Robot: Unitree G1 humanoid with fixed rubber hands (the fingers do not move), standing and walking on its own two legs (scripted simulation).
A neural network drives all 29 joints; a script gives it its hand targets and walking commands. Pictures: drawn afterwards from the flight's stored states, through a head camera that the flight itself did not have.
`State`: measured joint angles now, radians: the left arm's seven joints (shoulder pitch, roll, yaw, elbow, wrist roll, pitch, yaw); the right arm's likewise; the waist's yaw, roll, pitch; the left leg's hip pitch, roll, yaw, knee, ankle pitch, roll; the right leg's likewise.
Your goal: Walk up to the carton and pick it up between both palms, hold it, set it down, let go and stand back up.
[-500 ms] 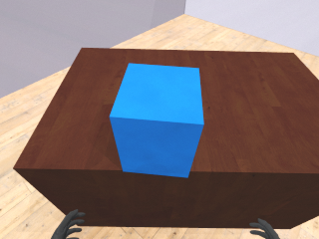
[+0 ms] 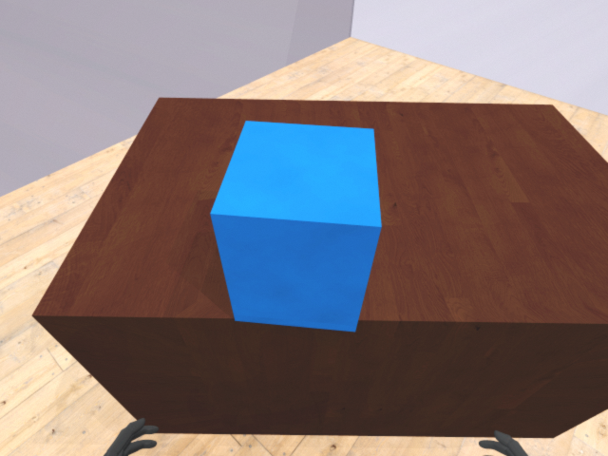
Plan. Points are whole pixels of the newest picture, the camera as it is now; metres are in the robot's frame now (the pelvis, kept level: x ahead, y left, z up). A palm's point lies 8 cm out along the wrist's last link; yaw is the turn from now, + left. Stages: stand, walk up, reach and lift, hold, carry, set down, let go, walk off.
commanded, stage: stand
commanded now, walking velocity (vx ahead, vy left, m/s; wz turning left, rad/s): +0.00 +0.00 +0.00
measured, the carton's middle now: (301, 228) +0.44 +0.01 +0.05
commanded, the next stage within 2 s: none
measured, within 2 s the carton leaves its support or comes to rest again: neither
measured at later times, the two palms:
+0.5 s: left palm out of the picture +0.12 +0.26 -0.09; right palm out of the picture +0.09 -0.28 -0.10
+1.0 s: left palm out of the picture +0.11 +0.26 -0.09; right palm out of the picture +0.08 -0.29 -0.10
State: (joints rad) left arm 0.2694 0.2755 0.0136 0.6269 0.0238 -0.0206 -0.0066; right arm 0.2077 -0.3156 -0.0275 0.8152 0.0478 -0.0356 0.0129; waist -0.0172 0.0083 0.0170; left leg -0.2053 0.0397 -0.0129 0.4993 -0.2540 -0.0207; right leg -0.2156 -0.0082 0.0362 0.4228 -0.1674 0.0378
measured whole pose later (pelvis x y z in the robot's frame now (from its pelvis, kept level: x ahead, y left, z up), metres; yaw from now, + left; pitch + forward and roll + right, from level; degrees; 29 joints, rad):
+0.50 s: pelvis -0.01 +0.00 +0.00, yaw +0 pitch -3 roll -1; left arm 0.27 0.28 0.01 0.65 0.02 -0.02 -0.01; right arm 0.21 -0.32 -0.03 0.85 0.05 -0.03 0.01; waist -0.02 0.01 0.02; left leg -0.21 0.04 -0.01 0.50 -0.24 -0.02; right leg -0.22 -0.01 0.04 0.42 -0.16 0.04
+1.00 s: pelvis -0.01 +0.00 +0.00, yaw +0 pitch -3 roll -1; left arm 0.27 0.28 0.01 0.67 0.02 -0.02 -0.01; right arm 0.21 -0.32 -0.03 0.89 0.05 -0.03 0.01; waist -0.02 0.01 0.02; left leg -0.21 0.04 -0.01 0.50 -0.24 -0.02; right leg -0.22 -0.01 0.04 0.42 -0.16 0.04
